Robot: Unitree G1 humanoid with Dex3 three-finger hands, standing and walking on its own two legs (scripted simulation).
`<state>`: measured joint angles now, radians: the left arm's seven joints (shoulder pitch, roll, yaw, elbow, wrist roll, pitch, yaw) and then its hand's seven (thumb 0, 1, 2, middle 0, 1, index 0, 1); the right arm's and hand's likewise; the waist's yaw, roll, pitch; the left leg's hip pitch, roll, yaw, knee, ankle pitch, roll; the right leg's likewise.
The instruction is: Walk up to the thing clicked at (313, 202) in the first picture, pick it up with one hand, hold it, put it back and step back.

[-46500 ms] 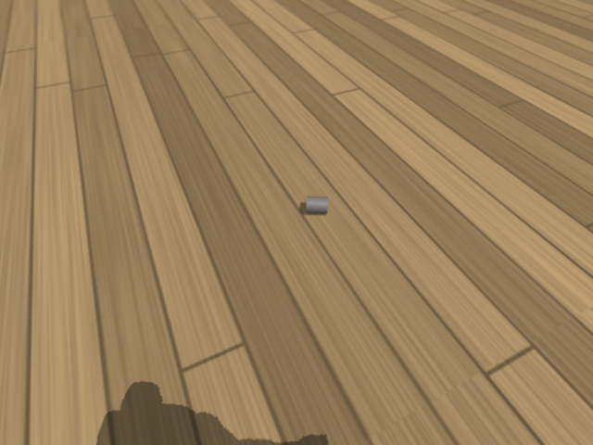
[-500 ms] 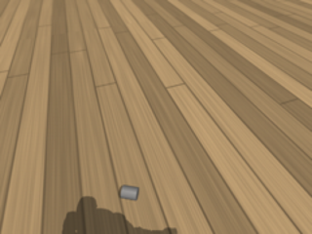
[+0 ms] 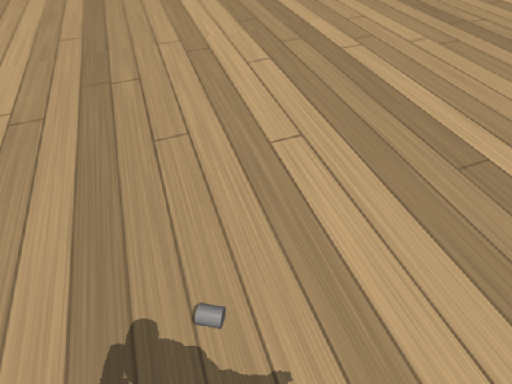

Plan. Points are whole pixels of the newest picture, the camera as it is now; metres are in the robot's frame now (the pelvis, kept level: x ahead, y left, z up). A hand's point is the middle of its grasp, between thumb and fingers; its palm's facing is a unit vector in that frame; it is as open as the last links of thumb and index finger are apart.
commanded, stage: stand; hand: left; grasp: from above
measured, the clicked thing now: (210, 315) +0.51 +0.21 -0.74
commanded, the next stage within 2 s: step back in 0.52 s
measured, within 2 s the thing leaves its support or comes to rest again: neither
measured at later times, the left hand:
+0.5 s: hand out of the picture +0.07 +0.25 -0.16, palm faces +0.00 -0.94 -0.34, open 7.4 cm
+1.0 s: hand out of the picture +0.07 +0.32 -0.18, palm faces -0.02 -0.94 -0.35, open 7.4 cm
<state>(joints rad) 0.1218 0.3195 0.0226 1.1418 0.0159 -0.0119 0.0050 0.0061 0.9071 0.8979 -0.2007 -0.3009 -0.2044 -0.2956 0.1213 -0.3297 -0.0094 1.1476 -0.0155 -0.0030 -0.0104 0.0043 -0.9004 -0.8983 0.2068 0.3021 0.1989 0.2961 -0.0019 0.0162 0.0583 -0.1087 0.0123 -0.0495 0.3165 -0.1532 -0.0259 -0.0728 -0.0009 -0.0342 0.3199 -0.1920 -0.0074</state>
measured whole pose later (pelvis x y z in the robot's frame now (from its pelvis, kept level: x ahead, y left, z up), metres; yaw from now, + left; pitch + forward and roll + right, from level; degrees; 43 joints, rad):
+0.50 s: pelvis +0.00 +0.00 +0.00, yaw +0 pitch -3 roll +0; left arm 0.12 0.33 0.02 1.13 0.01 -0.02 0.00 0.01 0.91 0.90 -0.20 -0.30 -0.20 -0.30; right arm 0.13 -0.33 0.00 1.14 -0.01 0.00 -0.01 0.00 -0.90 -0.90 0.21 0.30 0.20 0.30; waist 0.00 0.01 0.05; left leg -0.11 0.02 -0.05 0.31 -0.15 -0.03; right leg -0.07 0.01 -0.04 0.32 -0.19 -0.01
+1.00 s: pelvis -0.07 +0.06 -0.02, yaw +0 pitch -1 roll -2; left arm 0.04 0.40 0.07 0.89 0.00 0.06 0.03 0.01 0.91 0.90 -0.20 -0.30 -0.20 -0.29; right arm 0.15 -0.34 -0.04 0.92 -0.03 0.03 -0.01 0.00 -0.90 -0.90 0.21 0.30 0.20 0.30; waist -0.03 -0.05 0.20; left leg -0.28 -0.02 0.00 0.58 -0.27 0.05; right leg -0.46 0.10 0.16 1.14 -0.52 -0.01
